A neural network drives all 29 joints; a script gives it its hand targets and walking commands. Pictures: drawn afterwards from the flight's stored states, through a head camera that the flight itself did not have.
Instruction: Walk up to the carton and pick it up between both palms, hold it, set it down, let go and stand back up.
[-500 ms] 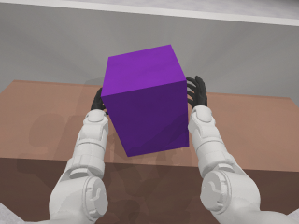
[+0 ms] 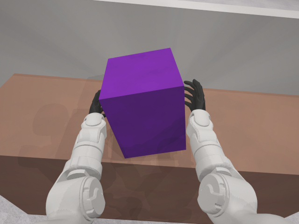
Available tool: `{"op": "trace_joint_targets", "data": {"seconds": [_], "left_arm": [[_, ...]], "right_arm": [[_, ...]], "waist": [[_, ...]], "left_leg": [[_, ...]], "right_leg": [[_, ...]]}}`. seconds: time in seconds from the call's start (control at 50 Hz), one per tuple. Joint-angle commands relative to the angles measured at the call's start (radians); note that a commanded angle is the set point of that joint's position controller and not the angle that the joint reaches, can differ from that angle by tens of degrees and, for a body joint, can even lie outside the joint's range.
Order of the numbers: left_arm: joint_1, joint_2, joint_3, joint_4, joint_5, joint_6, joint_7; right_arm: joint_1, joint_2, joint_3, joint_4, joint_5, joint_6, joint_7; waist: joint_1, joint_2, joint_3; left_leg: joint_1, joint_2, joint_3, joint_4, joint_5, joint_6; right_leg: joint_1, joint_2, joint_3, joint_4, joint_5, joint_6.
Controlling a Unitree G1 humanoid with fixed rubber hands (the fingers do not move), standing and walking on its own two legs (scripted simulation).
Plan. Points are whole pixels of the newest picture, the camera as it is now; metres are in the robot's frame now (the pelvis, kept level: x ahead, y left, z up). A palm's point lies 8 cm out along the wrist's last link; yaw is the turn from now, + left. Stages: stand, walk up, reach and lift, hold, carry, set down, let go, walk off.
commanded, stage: set down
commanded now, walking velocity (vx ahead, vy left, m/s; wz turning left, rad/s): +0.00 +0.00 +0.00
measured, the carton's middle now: (147, 104) +0.47 +0.00 +0.08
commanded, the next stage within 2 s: none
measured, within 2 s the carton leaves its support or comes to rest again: rests again in 1.44 s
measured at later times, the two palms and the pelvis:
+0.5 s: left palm (98, 116) +0.41 +0.14 +0.08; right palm (198, 113) +0.39 -0.14 +0.11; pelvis +0.00 +0.00 +0.00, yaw +0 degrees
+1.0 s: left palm (101, 116) +0.41 +0.13 +0.08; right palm (201, 119) +0.39 -0.15 +0.09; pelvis -0.01 +0.00 +0.00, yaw -1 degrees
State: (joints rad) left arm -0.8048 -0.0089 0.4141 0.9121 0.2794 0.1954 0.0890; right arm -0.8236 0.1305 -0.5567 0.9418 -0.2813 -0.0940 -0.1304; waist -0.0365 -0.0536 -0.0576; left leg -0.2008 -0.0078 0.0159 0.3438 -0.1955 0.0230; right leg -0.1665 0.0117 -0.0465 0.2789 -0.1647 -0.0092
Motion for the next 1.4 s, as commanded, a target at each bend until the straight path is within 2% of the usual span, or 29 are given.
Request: {"op": "trace_joint_targets", "data": {"seconds": [0.0,0.06,0.16,0.26,0.38,0.48,0.64,0.68,0.84,0.92,1.04,1.14,1.18,1.22,1.24,1.3,1.32,1.34,1.38], "left_arm": [[-0.946,-0.544,-0.334,-0.231,-0.052,-0.142,-0.133],[-0.952,-0.535,-0.324,-0.21,-0.047,-0.154,-0.128],[-0.896,-0.493,-0.246,-0.126,-0.016,-0.159,-0.144],[-0.905,-0.481,-0.22,-0.082,-0.017,-0.19,-0.152],[-0.888,-0.452,-0.179,-0.044,-0.006,-0.224,-0.162],[-0.879,-0.452,-0.159,-0.03,0.005,-0.242,-0.166],[-0.852,-0.456,-0.157,-0.026,0.03,-0.242,-0.142],[-0.822,-0.442,-0.134,-0.009,0.048,-0.234,-0.141],[-0.775,-0.426,-0.094,0.012,0.08,-0.229,-0.138],[-0.741,-0.423,-0.084,0.029,0.093,-0.234,-0.139],[-0.713,-0.394,-0.058,0.043,0.105,-0.247,-0.139],[-0.699,-0.299,-0.019,0.058,0.103,-0.267,-0.136],[-0.701,-0.189,-0.001,0.068,0.09,-0.28,-0.122],[-0.714,0.002,0.028,0.062,0.065,-0.293,-0.085],[-0.729,0.057,0.058,0.046,0.062,-0.298,-0.065],[-0.8,0.121,0.036,0.035,0.013,-0.315,-0.033],[-0.802,0.196,0.008,0.033,-0.032,-0.323,-0.012],[-0.836,0.137,-0.018,0.009,-0.053,-0.328,-0.006],[-0.828,0.145,-0.026,0.038,-0.058,-0.32,-0.004]], "right_arm": [[-0.683,0.481,0.293,-0.031,-0.034,-0.033,0.196],[-0.696,0.477,0.288,-0.037,-0.041,-0.038,0.201],[-0.7,0.489,0.302,-0.058,-0.052,-0.033,0.203],[-0.719,0.505,0.295,-0.087,-0.079,-0.044,0.208],[-0.666,0.52,0.278,-0.073,-0.119,-0.043,0.209],[-0.636,0.514,0.247,-0.065,-0.142,-0.045,0.209],[-0.6,0.464,0.179,-0.026,-0.169,-0.053,0.227],[-0.586,0.45,0.165,-0.011,-0.172,-0.049,0.231],[-0.599,0.427,0.14,-0.049,-0.182,-0.064,0.236],[-0.607,0.421,0.149,-0.071,-0.183,-0.079,0.236],[-0.607,0.414,0.158,-0.109,-0.2,-0.093,0.231],[-0.592,0.349,0.159,-0.119,-0.193,-0.092,0.211],[-0.581,0.256,0.157,-0.121,-0.17,-0.088,0.191],[-0.566,0.083,0.134,-0.118,-0.129,-0.076,0.155],[-0.573,0.043,0.11,-0.128,-0.122,-0.068,0.133],[-0.61,-0.008,0.111,-0.14,-0.066,-0.041,0.095],[-0.613,-0.103,0.131,-0.163,-0.013,-0.036,0.079],[-0.647,-0.013,0.157,-0.183,0.009,-0.029,0.071],[-0.636,-0.019,0.162,-0.18,0.024,-0.007,0.066]], "waist": [[-0.021,0.156,-0.759],[-0.013,0.167,-0.777],[0.026,0.116,-0.763],[0.03,0.091,-0.788],[0.025,0.056,-0.747],[0.017,0.064,-0.711],[0.011,0.118,-0.682],[0.017,0.113,-0.642],[0.041,0.113,-0.617],[0.051,0.113,-0.635],[0.067,0.077,-0.643],[0.075,0.035,-0.638],[0.084,0.025,-0.655],[0.087,0.02,-0.676],[0.081,0.0,-0.656],[0.065,0.01,-0.689],[0.071,0.037,-0.763],[0.063,0.04,-0.768],[0.056,0.056,-0.827]], "left_leg": [[0.36,0.051,0.039,0.074,0.669,-0.138],[0.334,0.049,0.044,0.076,0.648,-0.136],[0.165,0.026,0.062,0.032,0.495,-0.099],[0.049,0.015,0.068,-0.007,0.371,-0.076],[0.003,0.01,0.074,-0.032,0.314,-0.061],[0.026,0.015,0.072,-0.039,0.302,-0.064],[0.217,0.048,0.06,0.024,0.472,-0.113],[0.232,0.051,0.062,0.025,0.473,-0.113],[0.159,0.046,0.07,0.011,0.414,-0.107],[0.125,0.045,0.071,0.007,0.402,-0.102],[0.054,0.037,0.079,-0.01,0.349,-0.078],[-0.021,0.026,0.088,-0.026,0.297,-0.061],[-0.062,0.02,0.099,-0.029,0.281,-0.056],[-0.107,0.015,0.107,-0.026,0.261,-0.056],[-0.134,0.015,0.103,-0.032,0.231,-0.05],[-0.156,0.009,0.101,-0.023,0.209,-0.041],[-0.137,0.009,0.104,0.005,0.268,-0.053],[-0.158,0.006,0.1,0.02,0.259,-0.043],[-0.151,0.005,0.096,0.037,0.296,-0.047]], "right_leg": [[0.135,0.006,-0.058,0.046,0.442,0.037],[0.14,0.001,-0.056,0.047,0.445,0.032],[0.285,-0.022,-0.035,0.083,0.559,0.052],[0.366,-0.039,-0.018,0.115,0.613,0.062],[0.386,-0.046,-0.012,0.119,0.619,0.071],[0.342,-0.042,-0.02,0.105,0.551,0.067],[0.128,-0.014,-0.056,0.038,0.351,0.034],[0.108,-0.01,-0.057,0.022,0.303,0.029],[0.166,-0.023,-0.049,0.026,0.316,0.037],[0.199,-0.03,-0.043,0.04,0.362,0.039],[0.248,-0.035,-0.034,0.059,0.392,0.049],[0.309,-0.041,-0.02,0.08,0.454,0.064],[0.333,-0.041,-0.005,0.102,0.486,0.069],[0.343,-0.043,0.013,0.115,0.499,0.072],[0.344,-0.044,0.019,0.11,0.489,0.078],[0.302,-0.037,0.032,0.116,0.47,0.074],[0.271,-0.028,0.041,0.131,0.501,0.068],[0.257,-0.035,0.044,0.126,0.491,0.067],[0.268,-0.033,0.047,0.135,0.527,0.058]]}}
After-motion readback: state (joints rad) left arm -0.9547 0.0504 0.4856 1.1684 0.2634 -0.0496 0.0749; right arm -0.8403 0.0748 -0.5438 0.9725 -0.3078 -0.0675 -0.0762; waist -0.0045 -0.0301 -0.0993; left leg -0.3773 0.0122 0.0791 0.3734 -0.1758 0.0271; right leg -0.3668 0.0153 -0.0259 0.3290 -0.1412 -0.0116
